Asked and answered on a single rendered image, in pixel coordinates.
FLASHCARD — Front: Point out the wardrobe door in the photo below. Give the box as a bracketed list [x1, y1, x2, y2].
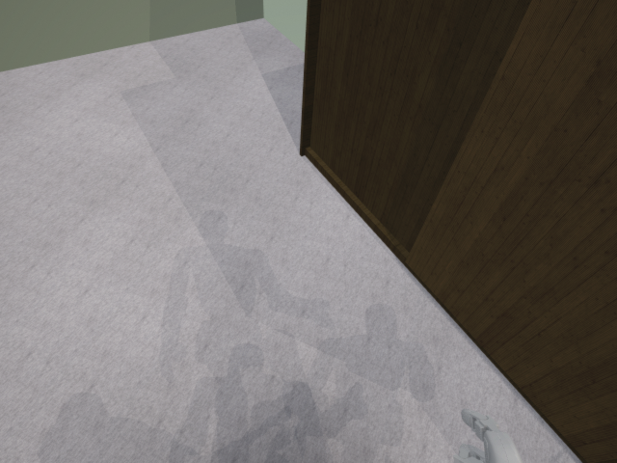
[405, 0, 617, 463]
[310, 0, 531, 253]

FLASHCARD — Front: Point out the right robot hand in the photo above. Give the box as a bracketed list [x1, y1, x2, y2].
[453, 409, 523, 463]

